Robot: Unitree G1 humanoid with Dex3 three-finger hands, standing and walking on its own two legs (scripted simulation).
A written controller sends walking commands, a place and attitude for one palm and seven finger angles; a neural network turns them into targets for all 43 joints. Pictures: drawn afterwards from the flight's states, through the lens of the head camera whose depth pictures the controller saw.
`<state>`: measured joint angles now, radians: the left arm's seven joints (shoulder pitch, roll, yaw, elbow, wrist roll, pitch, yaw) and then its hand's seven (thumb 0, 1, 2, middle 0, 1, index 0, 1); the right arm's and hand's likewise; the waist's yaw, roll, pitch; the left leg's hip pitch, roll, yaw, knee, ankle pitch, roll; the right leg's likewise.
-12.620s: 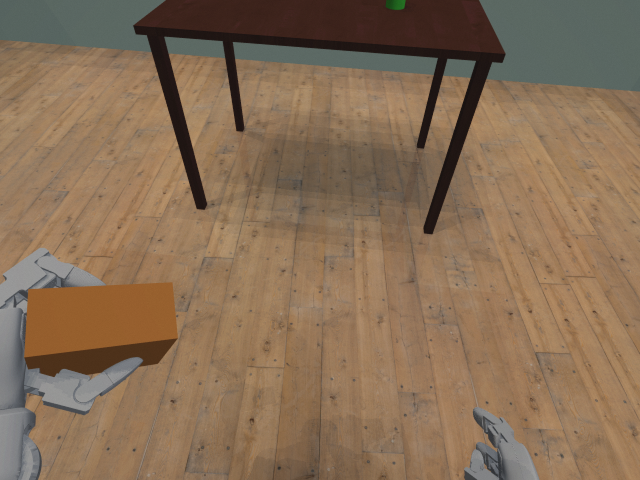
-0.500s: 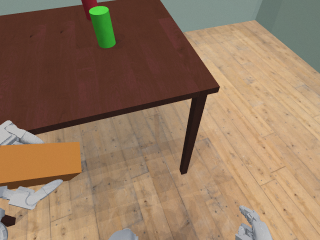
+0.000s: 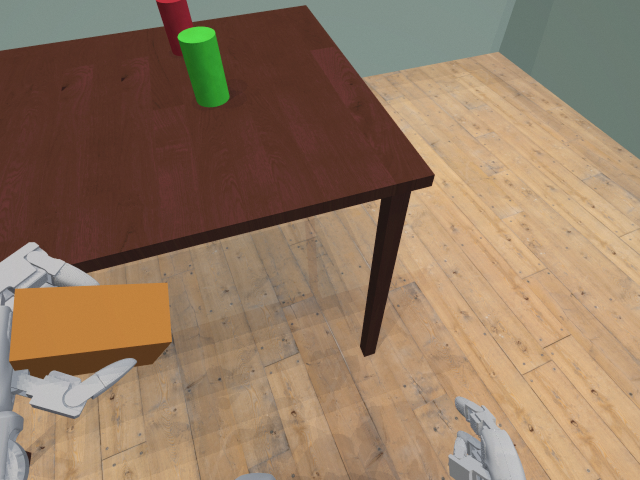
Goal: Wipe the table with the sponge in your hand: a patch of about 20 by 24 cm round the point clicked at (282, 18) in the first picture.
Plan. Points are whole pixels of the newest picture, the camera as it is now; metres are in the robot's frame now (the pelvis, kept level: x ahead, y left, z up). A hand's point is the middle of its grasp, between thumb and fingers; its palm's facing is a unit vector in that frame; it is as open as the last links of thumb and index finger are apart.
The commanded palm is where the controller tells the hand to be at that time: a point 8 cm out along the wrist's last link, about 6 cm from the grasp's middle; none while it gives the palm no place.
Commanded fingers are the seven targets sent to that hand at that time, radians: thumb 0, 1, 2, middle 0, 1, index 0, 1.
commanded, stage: come to a stop and stand still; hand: left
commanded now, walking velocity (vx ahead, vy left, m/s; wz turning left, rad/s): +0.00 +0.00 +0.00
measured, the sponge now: (116, 330) +0.22 +0.21 +0.14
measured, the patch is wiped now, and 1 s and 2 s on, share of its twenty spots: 0.00 0.00 0.00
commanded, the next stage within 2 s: look again from close up in 0.72 s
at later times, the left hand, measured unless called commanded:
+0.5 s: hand (46, 374) +0.18 +0.24 +0.15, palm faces +0.38 -0.84 -0.38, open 9.9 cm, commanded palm +0.13 +0.29 +0.18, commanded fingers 0.00 0.10 1.30 -1.20 -1.60 -1.20 -1.60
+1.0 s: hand (1, 325) +0.21 +0.29 +0.17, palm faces +0.43 -0.82 -0.38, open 9.9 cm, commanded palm +0.14 +0.30 +0.18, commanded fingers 0.00 0.10 1.30 -1.20 -1.60 -1.20 -1.60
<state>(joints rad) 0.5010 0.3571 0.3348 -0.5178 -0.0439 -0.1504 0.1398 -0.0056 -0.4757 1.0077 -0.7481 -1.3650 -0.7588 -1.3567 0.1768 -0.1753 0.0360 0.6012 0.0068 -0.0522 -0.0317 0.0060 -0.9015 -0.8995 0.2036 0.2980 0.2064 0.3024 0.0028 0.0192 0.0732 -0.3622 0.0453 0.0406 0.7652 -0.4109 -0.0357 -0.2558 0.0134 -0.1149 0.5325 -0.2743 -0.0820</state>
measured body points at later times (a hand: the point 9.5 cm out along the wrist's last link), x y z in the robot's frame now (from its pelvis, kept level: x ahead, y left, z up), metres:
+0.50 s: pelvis -0.03 +0.01 +0.00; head -0.03 +0.01 +0.45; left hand +0.15 +0.29 +0.18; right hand +0.13 -0.22 -0.09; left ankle -0.01 +0.12 -0.73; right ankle +0.01 -0.07 -0.73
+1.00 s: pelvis -0.03 +0.02 +0.01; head -0.01 +0.03 +0.45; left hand +0.18 +0.33 +0.20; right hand +0.14 -0.21 -0.07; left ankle -0.01 +0.12 -0.73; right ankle +0.01 -0.07 -0.73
